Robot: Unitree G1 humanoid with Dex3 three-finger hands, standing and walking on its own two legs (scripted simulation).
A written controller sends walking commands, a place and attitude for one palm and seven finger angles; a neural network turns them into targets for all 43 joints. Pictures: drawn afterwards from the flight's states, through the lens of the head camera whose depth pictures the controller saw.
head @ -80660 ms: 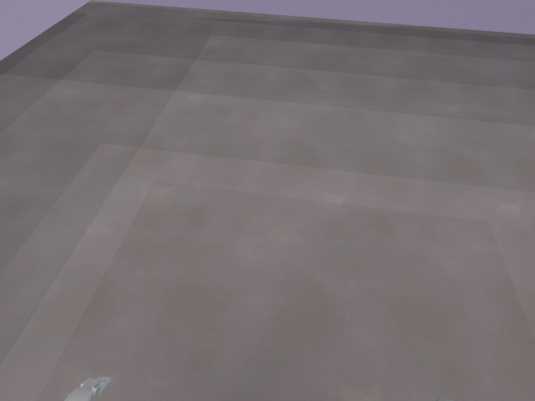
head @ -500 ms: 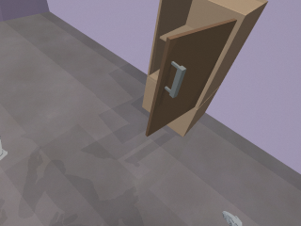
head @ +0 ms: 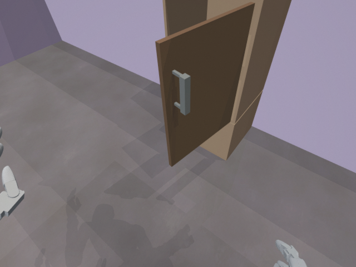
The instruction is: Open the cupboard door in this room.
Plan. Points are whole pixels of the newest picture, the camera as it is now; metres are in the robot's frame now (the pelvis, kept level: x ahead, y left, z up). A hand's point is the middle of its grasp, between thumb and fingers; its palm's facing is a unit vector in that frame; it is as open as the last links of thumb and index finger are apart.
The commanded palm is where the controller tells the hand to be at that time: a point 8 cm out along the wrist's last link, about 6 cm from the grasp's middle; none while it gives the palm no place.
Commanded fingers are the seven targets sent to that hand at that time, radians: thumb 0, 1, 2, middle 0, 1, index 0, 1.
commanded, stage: stop stepping back and stand still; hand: left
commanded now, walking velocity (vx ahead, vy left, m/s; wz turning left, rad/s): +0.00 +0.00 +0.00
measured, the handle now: (180, 92) +0.62 +0.04 +0.05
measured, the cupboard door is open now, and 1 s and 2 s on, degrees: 80 80 80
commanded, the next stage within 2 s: let the arm hang, fingers relaxed in 0.72 s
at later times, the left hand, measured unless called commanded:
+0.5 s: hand (62, 183) +0.23 +0.22 +0.14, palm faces +0.45 -0.76 -0.48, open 7.4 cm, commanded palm +0.16 +0.26 +0.18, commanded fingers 0.00 0.90 0.90 -0.20 -0.30 -0.20 -0.30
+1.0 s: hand (98, 258) +0.16 +0.21 -0.09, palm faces +0.12 -0.92 -0.37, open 7.4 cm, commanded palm none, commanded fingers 0.00 0.90 0.90 -0.20 -0.30 -0.20 -0.30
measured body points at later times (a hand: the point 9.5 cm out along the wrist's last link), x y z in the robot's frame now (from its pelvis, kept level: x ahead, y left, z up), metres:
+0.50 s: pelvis +0.04 -0.04 +0.01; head +0.07 -0.06 +0.45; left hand +0.20 +0.26 +0.17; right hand +0.20 -0.28 -0.10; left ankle +0.02 +0.08 -0.71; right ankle +0.02 -0.13 -0.74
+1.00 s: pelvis +0.02 -0.02 -0.01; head +0.02 -0.05 +0.44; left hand +0.15 +0.26 -0.06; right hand +0.17 -0.26 -0.14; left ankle +0.03 +0.08 -0.73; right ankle +0.02 -0.13 -0.74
